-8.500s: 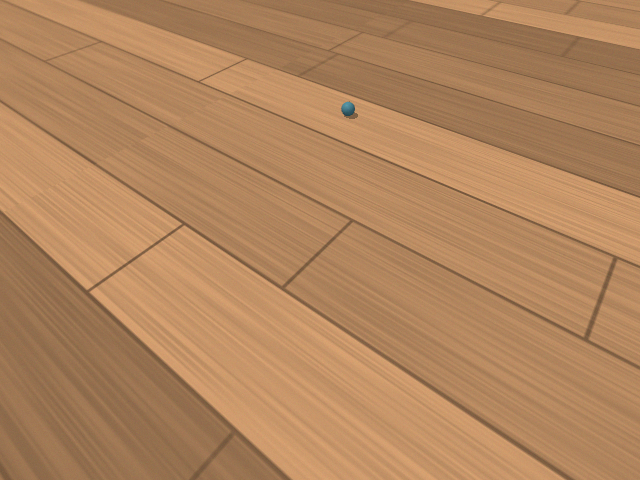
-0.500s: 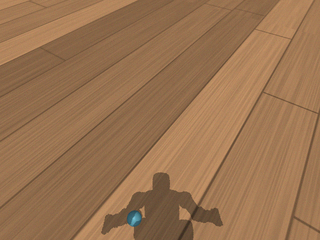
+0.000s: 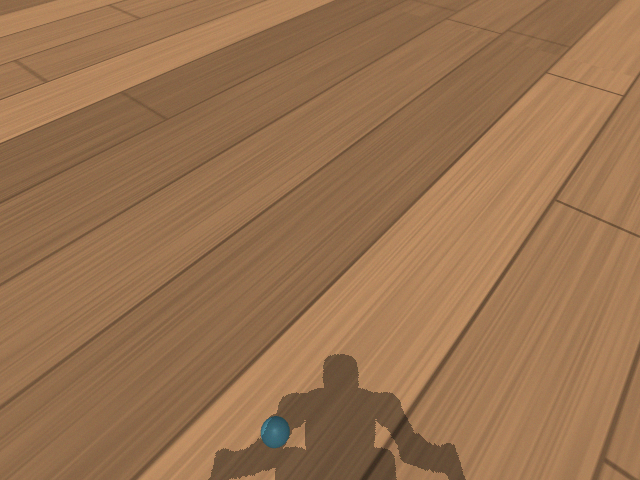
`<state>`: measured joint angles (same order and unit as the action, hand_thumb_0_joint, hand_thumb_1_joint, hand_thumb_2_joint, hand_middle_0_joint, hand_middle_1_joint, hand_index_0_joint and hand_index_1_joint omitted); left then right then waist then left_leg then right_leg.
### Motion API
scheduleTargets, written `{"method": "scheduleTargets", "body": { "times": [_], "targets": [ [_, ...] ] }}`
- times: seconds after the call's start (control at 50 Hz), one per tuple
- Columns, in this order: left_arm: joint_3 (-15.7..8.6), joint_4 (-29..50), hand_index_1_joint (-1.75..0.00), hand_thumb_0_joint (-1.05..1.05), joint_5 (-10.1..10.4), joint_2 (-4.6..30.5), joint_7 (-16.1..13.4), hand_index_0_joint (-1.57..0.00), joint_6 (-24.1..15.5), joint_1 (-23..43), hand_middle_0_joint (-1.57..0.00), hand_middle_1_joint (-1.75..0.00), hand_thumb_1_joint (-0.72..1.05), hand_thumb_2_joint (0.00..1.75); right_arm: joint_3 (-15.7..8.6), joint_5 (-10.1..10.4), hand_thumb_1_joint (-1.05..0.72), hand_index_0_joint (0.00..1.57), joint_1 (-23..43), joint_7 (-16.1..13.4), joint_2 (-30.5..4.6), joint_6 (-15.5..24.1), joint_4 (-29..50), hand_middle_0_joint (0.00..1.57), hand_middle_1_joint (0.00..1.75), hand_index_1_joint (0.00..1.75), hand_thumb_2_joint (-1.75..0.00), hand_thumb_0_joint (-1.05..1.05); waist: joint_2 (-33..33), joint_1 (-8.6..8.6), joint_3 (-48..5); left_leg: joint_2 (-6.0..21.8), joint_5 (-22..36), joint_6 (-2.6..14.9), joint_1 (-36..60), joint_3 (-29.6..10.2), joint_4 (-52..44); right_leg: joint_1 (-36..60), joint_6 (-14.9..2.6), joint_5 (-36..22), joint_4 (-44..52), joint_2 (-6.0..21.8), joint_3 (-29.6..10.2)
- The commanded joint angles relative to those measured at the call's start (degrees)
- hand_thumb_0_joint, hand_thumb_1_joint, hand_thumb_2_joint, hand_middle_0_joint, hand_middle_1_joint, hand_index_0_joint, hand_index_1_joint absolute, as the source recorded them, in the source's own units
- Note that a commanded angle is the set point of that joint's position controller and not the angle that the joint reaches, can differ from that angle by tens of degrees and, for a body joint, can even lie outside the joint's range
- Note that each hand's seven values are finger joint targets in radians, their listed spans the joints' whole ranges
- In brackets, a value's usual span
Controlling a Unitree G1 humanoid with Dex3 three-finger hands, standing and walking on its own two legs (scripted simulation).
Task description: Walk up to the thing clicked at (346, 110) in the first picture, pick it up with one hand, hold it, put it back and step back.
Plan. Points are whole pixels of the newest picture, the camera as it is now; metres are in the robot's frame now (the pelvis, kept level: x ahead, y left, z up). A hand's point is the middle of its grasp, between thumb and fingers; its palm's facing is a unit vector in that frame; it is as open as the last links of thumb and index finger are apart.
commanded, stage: walk up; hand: left
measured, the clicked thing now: (275, 431) +0.41 +0.16 -0.73
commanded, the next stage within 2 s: none
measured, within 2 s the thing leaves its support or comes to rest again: neither
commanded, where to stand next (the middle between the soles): +0.07 +0.00 m, yaw -4 degrees
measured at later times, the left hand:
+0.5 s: hand out of the picture +0.15 +0.29 -0.14, palm faces -0.01 -0.85 -0.52, open 7.4 cm
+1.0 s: hand out of the picture +0.03 +0.25 -0.16, palm faces -0.08 -0.91 -0.40, open 7.4 cm
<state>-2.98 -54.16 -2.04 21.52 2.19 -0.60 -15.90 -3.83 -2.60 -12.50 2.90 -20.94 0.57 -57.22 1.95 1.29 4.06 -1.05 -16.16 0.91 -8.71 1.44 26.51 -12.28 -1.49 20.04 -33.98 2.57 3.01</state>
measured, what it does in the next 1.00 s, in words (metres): steps on the spot: right foot, then left foot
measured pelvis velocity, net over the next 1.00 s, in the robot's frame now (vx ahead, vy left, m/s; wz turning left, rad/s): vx -0.02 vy -0.04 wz -0.05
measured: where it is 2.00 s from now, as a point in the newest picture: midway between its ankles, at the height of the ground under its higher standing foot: outside the picture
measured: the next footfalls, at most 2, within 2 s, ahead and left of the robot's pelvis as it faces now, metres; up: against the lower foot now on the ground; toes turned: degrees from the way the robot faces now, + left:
right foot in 0.24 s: +0.18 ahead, -0.14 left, +0.00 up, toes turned -4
left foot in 0.56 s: +0.02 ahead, +0.17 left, +0.00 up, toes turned -1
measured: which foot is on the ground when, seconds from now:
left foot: down 0.00-0.24, up 0.26-0.54, down 0.56-0.92, up 0.94-1.00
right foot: up 0.00-0.22, down 0.24-0.58, up 0.60-0.90, down 0.92-1.00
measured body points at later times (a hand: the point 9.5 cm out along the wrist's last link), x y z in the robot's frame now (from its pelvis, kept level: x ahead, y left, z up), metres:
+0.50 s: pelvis +0.00 +0.01 -0.03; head +0.08 -0.02 +0.41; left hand +0.15 +0.33 -0.11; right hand +0.11 -0.31 -0.16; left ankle -0.03 +0.17 -0.68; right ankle +0.14 -0.14 -0.73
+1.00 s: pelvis -0.02 -0.04 -0.02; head -0.01 -0.03 +0.43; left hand +0.03 +0.30 -0.13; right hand +0.00 -0.40 -0.12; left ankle -0.03 +0.14 -0.69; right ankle -0.02 -0.15 -0.74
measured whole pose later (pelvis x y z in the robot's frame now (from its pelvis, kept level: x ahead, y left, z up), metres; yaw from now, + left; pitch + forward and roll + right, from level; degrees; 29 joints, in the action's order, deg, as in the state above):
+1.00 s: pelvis -0.02 -0.04 -0.02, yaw -3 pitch -3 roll -1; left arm -4.4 -51.2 -1.8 25.0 2.4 -3.2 -20.6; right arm -5.4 -2.0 -19.3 0.8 -27.5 -1.0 -49.7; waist -1.0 0.1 4.0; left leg 3.3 -30.1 2.3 -23.1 -7.1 61.3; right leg -16.4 -1.2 23.0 -42.3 -1.4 1.8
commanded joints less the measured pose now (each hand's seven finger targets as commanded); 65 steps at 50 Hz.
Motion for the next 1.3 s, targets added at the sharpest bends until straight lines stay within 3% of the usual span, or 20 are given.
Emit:
{"method": "scheduleTargets", "body": {
  "times": [0.0, 0.16, 0.2, 0.22, 0.24, 0.26, 0.4, 0.52, 0.56, 0.58, 0.62, 0.72, 0.8, 0.88, 0.9, 0.92, 0.94, 1.02, 1.1, 1.28],
  "targets": [
    [-3.14, 8.60, -0.30, 0.00, 0.19, 13.10, -1.11, -0.20, -2.00, 9.01, -0.20, -0.30, 0.90, 0.90, -5.67, 0.61, -0.90, 0.20, -6.37, -1.74, -19.52, 3.29, 6.14, 0.20, 0.30, 0.30, -0.90, 0.00, -6.51, -6.98, 2.74, 23.88, -11.57, 15.98, 13.53, -30.21, -15.28, -28.92, 0.17, 11.27, -18.68, 0.33, -7.69],
    [-2.69, 2.45, -0.30, 0.00, 2.59, 10.01, -3.63, -0.20, -3.34, -3.13, -0.20, -0.30, 0.90, 0.90, -2.47, 1.33, -0.90, 0.20, 4.71, -2.09, -12.50, -0.81, 12.30, 0.20, 0.30, 0.30, -0.90, 0.00, -13.25, 0.24, 0.17, 7.78, 32.37, 5.96, -6.40, 1.02, 6.34, 1.31, 1.48, -17.12, 2.32, -2.77, 3.18],
    [-4.90, 2.01, -0.30, 0.00, 2.58, 17.14, -5.50, -0.20, -3.07, -6.34, -0.20, -0.30, 0.90, 0.90, -1.82, 2.81, -0.90, 0.20, 3.10, -1.97, -10.10, -2.75, 13.67, 0.20, 0.30, 0.30, -0.90, 0.00, -3.67, 2.39, -2.46, 3.16, 17.11, 1.61, -15.04, 1.32, 19.06, 10.20, 0.07, -38.05, 4.89, 2.30, -2.45],
    [-5.66, 3.02, -0.30, 0.00, 2.02, 20.95, -5.87, -0.20, -3.09, -8.45, -0.20, -0.30, 0.90, 0.90, -1.42, 3.50, -0.90, 0.20, 0.26, -2.40, -8.22, -3.61, 14.11, 0.20, 0.30, 0.30, -0.90, 0.00, 9.60, 3.01, -5.98, -2.73, -12.67, 0.14, -19.08, -0.69, 33.36, 11.19, -6.02, -55.54, 9.75, 16.64, -19.47],
    [-5.44, 5.48, -0.30, 0.00, 2.05, 22.58, -6.04, -0.20, -2.63, -5.34, -0.20, -0.30, 0.90, 0.90, -2.59, 3.22, -0.90, 0.20, -2.85, -3.01, -10.70, -5.29, 13.74, 0.20, 0.30, 0.30, -0.90, 0.00, 8.43, 1.16, -8.61, -2.54, -23.47, -0.19, -14.64, -8.78, 44.94, 3.04, -15.01, -55.47, 11.92, 25.98, -32.02],
    [-5.08, 7.04, -0.30, 0.00, 1.94, 21.21, -6.43, -0.20, -2.39, -1.84, -0.20, -0.30, 0.90, 0.90, -3.72, 3.10, -0.90, 0.20, -3.35, -3.49, -12.93, -6.24, 13.08, 0.20, 0.30, 0.30, -0.90, 0.00, 4.20, -0.29, -7.92, -1.34, -23.03, -0.73, -14.05, -12.52, 52.57, -0.05, -16.91, -50.56, 9.52, 24.50, -30.41],
    [-4.41, 10.81, -0.30, 0.00, 0.26, 16.12, -7.73, -0.20, -1.11, 7.42, -0.20, -0.30, 0.90, 0.90, -4.04, 2.40, -0.90, 0.20, -4.04, -2.84, -13.17, -6.66, 13.82, 0.20, 0.30, 0.30, -0.90, 0.00, 6.25, -0.90, -8.43, 0.03, -14.16, -3.02, -16.92, -10.92, 47.46, -4.55, -12.28, -30.03, 4.12, 14.46, -10.03],
    [-3.73, 12.94, -0.30, 0.00, 0.51, 14.99, -4.97, -0.20, 3.16, 13.35, -0.20, -0.30, 0.90, 0.90, -3.82, 1.30, -0.90, 0.20, -10.95, -3.66, -13.80, -3.19, 8.38, 0.20, 0.30, 0.30, -0.90, 0.00, 7.99, -4.00, -8.55, -0.71, -0.25, -1.91, -2.89, 0.71, 9.53, -15.48, -6.78, -7.21, -8.79, 7.78, -8.05],
    [-3.29, 13.98, -0.30, 0.00, 1.40, 11.74, -5.12, -0.20, 3.75, 13.07, -0.20, -0.30, 0.90, 0.90, -5.57, 0.42, -0.90, 0.20, -3.26, -3.55, -25.25, -2.65, 12.41, 0.20, 0.30, 0.30, -0.90, 0.00, -17.41, -3.77, -2.06, 22.56, -0.21, 10.99, -17.12, -36.83, -6.80, -23.71, -0.32, 16.57, -30.65, -7.41, -8.58],
    [-4.79, 13.84, -0.30, 0.00, 0.29, 15.11, -5.37, -0.20, 3.55, 17.09, -0.20, -0.30, 0.90, 0.90, -6.00, 0.72, -0.90, 0.20, 1.87, -3.84, -27.42, -2.03, 13.68, 0.20, 0.30, 0.30, -0.90, 0.00, -15.94, -4.61, 0.41, 28.04, 0.77, 17.96, -23.49, -45.57, -10.24, -21.88, 0.28, 17.67, -39.47, -6.31, -15.78],
    [-5.24, 10.31, -0.30, 0.00, 0.73, 15.22, -4.66, -0.20, 4.17, 10.85, -0.20, -0.30, 0.90, 0.90, -4.49, 0.24, -0.90, 0.20, 7.67, -5.63, -21.87, -0.54, 13.77, 0.20, 0.30, 0.30, -0.90, 0.00, -4.54, 0.68, -0.06, 19.63, 9.80, 12.05, -16.73, -26.02, 0.74, -26.45, 0.01, 8.12, -49.61, -8.38, -19.83],
    [-5.79, 11.26, -0.30, 0.00, -0.30, 15.66, 0.15, -0.20, 1.90, 7.29, -0.20, -0.30, 0.90, 0.90, -5.91, 0.55, -0.90, 0.20, -5.71, -5.90, -20.51, 3.31, 10.54, 0.20, 0.30, 0.30, -0.90, 0.00, -12.81, -3.15, -9.07, 16.48, -22.38, 10.63, 12.98, -25.75, -1.45, -33.48, 1.62, 3.73, -34.95, -3.63, -13.21],
    [-5.09, 10.90, -0.30, 0.00, 0.48, 16.05, 1.09, -0.20, -0.77, 9.80, -0.20, -0.30, 0.90, 0.90, -5.30, -0.39, -0.90, 0.20, -6.12, -3.70, -21.68, 3.36, 12.55, 0.20, 0.30, 0.30, -0.90, 0.00, -16.97, -5.87, 2.86, 18.65, -24.55, 13.35, 0.24, -22.38, -6.45, -25.67, 2.17, 12.46, -17.45, -1.29, -6.86],
    [-6.09, 2.83, -0.30, 0.00, 1.03, 14.29, 0.23, -0.20, -2.74, -12.83, -0.20, -0.30, 0.90, 0.90, -3.91, -0.80, -0.90, 0.20, 0.77, -1.94, -18.00, 1.51, 15.02, 0.20, 0.30, 0.30, -0.90, 0.00, -13.04, 5.35, -1.32, 9.21, -14.44, 8.13, -18.45, -6.22, 12.85, 10.07, 0.76, 1.50, 4.52, -5.08, 2.58],
    [-7.37, 0.90, -0.30, 0.00, 0.55, 18.70, -0.86, -0.20, -3.50, -20.79, -0.20, -0.30, 0.90, 0.90, -2.36, -0.31, -0.90, 0.20, -0.49, -1.97, -11.83, 1.00, 15.93, 0.20, 0.30, 0.30, -0.90, 0.00, 3.10, 8.18, -2.95, 3.37, -18.55, 5.13, -29.31, -0.97, 33.36, 20.13, 1.00, 5.34, 9.64, -0.96, -8.52],
    [-8.08, 3.52, -0.30, 0.00, -0.16, 25.16, -1.74, -0.20, -4.38, -20.08, -0.20, -0.30, 0.90, 0.90, -1.23, 0.65, -0.90, 0.20, 3.51, -2.22, -9.19, 1.32, 20.37, 0.20, 0.30, 0.30, -0.90, 0.00, 14.38, 8.18, -0.86, -3.14, -20.74, 2.09, -44.43, -5.05, 42.75, 15.71, -5.56, 23.28, 21.94, 16.23, -45.96],
    [-7.36, 6.36, -0.30, 0.00, -0.30, 26.80, -1.71, -0.20, -4.34, -11.87, -0.20, -0.30, 0.90, 0.90, -2.98, 0.90, -0.90, 0.20, 7.51, -2.91, -15.10, 1.30, 20.27, 0.20, 0.30, 0.30, -0.90, 0.00, 3.25, 5.53, 5.79, 2.38, -17.09, 1.49, -43.03, -14.32, 43.88, 4.05, -13.41, 31.32, 26.72, 24.86, -57.38],
    [-5.88, 6.25, -0.30, 0.00, 1.91, 20.93, -4.41, -0.20, -6.55, -8.82, -0.20, -0.30, 0.90, 0.90, -4.04, 0.62, -0.90, 0.20, -4.95, -0.91, -15.78, 0.16, 14.51, 0.20, 0.30, 0.30, -0.90, 0.00, -4.32, -1.32, 5.31, 5.49, -3.21, -0.06, -32.98, -13.55, 38.10, 3.29, -6.54, -5.93, 15.75, 15.59, -26.90],
    [-5.05, 6.97, -0.30, 0.00, 2.26, 19.99, -7.84, -0.20, -6.57, -8.92, -0.20, -0.30, 0.90, 0.90, -4.60, -1.23, -0.90, 0.20, -5.58, 0.67, -13.97, -4.07, 17.16, 0.20, 0.30, 0.30, -0.90, 0.00, 1.10, -2.69, 4.05, 2.37, 1.83, -1.10, -24.79, -10.95, 39.37, -3.82, -3.51, -45.02, 9.06, 12.62, -12.93],
    [-4.07, 9.81, -0.30, 0.00, 1.59, 18.21, -7.60, -0.20, -2.95, -5.29, -0.20, -0.30, 0.90, 0.90, -3.82, 2.07, -0.90, 0.20, 4.18, -1.68, -13.07, -3.74, 18.78, 0.20, 0.30, 0.30, -0.90, 0.00, 12.89, 1.63, -2.16, 0.18, -4.13, -0.18, -18.94, -3.95, 20.65, 3.17, -7.65, -44.65, -3.25, 10.45, -8.89]
  ]
}}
